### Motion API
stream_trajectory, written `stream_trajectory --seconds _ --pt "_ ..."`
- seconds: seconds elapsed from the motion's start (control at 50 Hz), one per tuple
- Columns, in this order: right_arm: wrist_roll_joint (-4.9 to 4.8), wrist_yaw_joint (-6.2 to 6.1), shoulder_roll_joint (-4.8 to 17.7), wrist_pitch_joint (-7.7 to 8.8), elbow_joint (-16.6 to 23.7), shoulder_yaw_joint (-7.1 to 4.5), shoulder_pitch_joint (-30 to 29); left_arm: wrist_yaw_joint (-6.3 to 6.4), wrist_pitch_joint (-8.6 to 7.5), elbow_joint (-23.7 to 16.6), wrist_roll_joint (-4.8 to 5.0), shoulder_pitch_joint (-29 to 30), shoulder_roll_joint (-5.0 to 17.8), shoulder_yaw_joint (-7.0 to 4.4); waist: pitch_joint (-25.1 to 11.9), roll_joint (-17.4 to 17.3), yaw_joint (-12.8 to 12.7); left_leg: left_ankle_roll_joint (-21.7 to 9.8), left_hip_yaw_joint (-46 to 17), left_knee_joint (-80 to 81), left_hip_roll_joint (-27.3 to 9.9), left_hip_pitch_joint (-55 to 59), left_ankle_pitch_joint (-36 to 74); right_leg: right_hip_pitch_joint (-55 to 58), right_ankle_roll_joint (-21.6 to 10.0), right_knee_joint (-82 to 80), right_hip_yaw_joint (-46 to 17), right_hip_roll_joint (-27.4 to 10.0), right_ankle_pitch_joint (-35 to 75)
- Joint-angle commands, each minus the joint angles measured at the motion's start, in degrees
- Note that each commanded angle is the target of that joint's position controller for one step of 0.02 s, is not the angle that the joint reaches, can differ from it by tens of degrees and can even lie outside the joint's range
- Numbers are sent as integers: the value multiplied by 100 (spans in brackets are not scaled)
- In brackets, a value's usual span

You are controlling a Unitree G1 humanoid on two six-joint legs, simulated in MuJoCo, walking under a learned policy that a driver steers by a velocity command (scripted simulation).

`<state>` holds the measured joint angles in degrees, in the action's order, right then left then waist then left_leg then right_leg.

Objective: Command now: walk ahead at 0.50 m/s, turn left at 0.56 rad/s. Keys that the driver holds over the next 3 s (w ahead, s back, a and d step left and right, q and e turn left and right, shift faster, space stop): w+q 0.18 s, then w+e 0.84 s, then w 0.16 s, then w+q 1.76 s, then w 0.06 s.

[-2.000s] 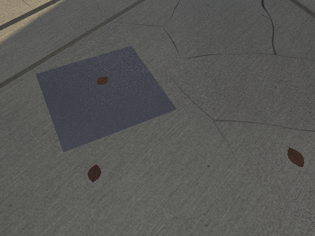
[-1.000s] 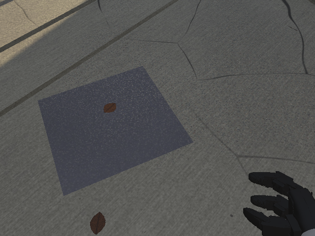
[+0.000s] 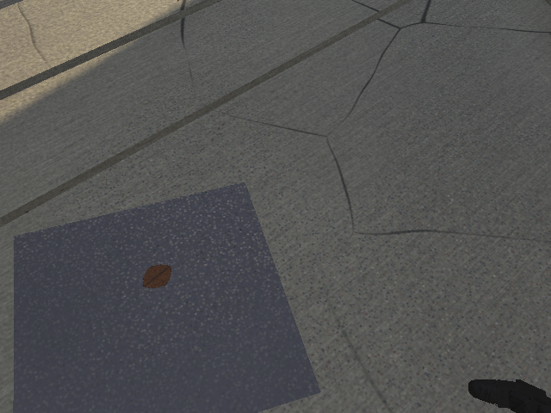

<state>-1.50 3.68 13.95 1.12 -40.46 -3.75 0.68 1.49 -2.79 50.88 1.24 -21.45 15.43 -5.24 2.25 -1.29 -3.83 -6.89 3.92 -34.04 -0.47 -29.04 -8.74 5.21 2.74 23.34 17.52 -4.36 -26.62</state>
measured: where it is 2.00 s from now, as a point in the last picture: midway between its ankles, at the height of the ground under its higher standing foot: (346, 210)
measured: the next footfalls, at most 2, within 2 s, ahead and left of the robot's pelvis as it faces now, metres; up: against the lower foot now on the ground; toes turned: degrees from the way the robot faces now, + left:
right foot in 0.52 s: +0.49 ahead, -0.08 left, +0.00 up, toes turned +4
left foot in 1.02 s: +0.78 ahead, +0.08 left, +0.00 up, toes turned -18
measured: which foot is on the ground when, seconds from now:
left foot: down 0.00-0.54, up 0.56-1.00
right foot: down 0.00-0.02, up 0.04-0.50, down 0.52-1.00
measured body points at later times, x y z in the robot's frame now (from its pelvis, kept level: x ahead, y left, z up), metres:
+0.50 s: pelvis +0.29 +0.00 +0.00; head +0.32 -0.01 +0.45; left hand +0.48 +0.25 -0.08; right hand +0.35 -0.29 -0.12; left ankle +0.12 +0.09 -0.72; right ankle +0.45 -0.09 -0.71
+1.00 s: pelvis +0.58 +0.00 +0.01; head +0.61 -0.02 +0.46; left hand +0.64 +0.28 -0.10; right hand +0.79 -0.27 -0.05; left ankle +0.75 +0.10 -0.71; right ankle +0.45 -0.08 -0.72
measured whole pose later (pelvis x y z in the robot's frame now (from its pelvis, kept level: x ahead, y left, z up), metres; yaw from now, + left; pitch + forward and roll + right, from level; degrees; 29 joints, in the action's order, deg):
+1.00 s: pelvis +0.58 +0.00 +0.01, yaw -11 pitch +2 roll +0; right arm -0.2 1.1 15.4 6.7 -38.9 -2.4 -0.2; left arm 1.2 -1.7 44.5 1.5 -22.9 16.6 -3.8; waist 0.5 -1.7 -5.6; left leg 1.5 -5.7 -25.2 1.4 -28.0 -0.5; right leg -3.2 -5.0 24.4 -14.1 7.3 -21.9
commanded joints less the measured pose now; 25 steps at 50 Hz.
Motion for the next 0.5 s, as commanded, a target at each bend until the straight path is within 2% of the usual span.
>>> stream_trajectory --seconds 0.02,0.04,0.06,0.08,0.1,0.12,0.14,0.2,0.24,0.28,0.32,0.36,0.4,0.44,0.46,0.48,0.5 --pt "-27 -195 1554 -34 -219 -624 2194 54 -71 -485 -121 252 936 -134 -1330 -224 1337 -767 -1280 417 -418 3973 168 -2429 -340 3829 -338 -705 3668" --pt "-33 -209 1999 38 -33 -632 1878 -19 -287 -870 -156 57 305 89 -1967 -1355 724 -1944 -4791 1366 -1814 5352 -1028 -4678 -26 5689 -1250 592 -637" --pt "56 -201 1494 84 -24 -476 2122 -113 -533 -962 67 737 800 -3 -2044 -572 1157 -1748 -4838 1875 -1842 5327 -1079 -5279 -162 5913 -2273 380 -457" --pt "69 -208 1172 153 -74 -388 1937 -139 -618 -1085 195 1055 850 -5 -1372 -437 1080 -1488 -3898 1830 -1632 4765 -600 -5476 -296 5617 -2231 129 27" --pt "24 -201 970 207 -21 -325 1501 -89 -638 -1005 84 1036 790 -2 -903 43 763 -1247 -3184 1829 -1326 3851 34 -5124 -309 5041 -2244 -134 457" --pt "26 -218 770 234 51 -264 1137 -46 -605 -946 -94 1034 853 -53 -684 56 557 -1104 -2729 1895 -1106 3160 545 -4712 -252 4539 -2239 -286 700" --pt "71 -245 696 248 131 -222 962 -52 -535 -923 -136 933 847 -79 -566 5 385 -1076 -2525 2025 -969 2681 885 -4370 -202 4335 -2258 -356 867" --pt "65 -342 842 283 92 -243 1016 -85 -383 -1001 -186 955 604 -28 -410 12 238 -1100 -2051 2220 -860 1999 1676 -4157 47 3550 -2050 -313 1249" --pt "77 -401 866 294 -27 -234 1168 -119 -357 -1072 -183 1315 406 73 -256 -123 395 -891 -1533 2287 -641 1754 1911 -4046 86 2600 -1889 -272 2103" --pt "79 -409 870 296 -133 -215 1360 -180 -368 -1128 -137 1712 292 148 -167 -246 618 -652 -1167 2298 -457 1624 1671 -3737 -9 1708 -1769 -151 3090" --pt "88 -390 944 328 -259 -211 1635 -244 -379 -1189 -48 2033 317 179 -101 -275 822 -598 -1195 2427 -614 1749 1089 -3580 -122 1219 -1730 -57 3695" --pt "89 -371 991 346 -387 -208 1770 -294 -369 -1263 9 2240 444 166 46 -253 892 -572 -1267 2411 -881 2223 900 -3831 -283 976 -1825 -53 3651" --pt "92 -381 1035 318 -509 -221 1865 -362 -368 -1369 11 2404 519 162 168 -182 889 -506 -1248 2251 -1146 2864 1122 -4250 -471 842 -1909 -31 3225" --pt "93 -419 1091 270 -577 -245 1852 -437 -358 -1420 11 2362 563 160 146 -196 790 -386 -1127 1976 -1310 3353 1770 -4359 -646 795 -1928 49 2652" --pt "107 -438 1137 246 -562 -259 1758 -457 -344 -1394 9 2174 620 139 19 -228 666 -297 -993 1724 -1298 3447 2524 -4076 -735 772 -1840 174 2383" --pt "124 -455 1199 220 -539 -273 1662 -452 -317 -1319 -7 1841 728 85 -252 -289 481 -215 -858 1287 -1230 3484 3563 -3540 -830 805 -1658 374 2163" --pt "132 -471 1202 170 -497 -262 1530 -432 -289 -1129 -37 1152 881 -19 -685 -201 98 -94 -606 364 -1015 3355 4433 -2591 -971 690 -1436 627 2227"
Over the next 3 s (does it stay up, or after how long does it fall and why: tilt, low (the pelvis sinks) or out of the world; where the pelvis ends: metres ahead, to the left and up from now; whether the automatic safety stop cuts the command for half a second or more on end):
stays up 1.58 0.09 0.01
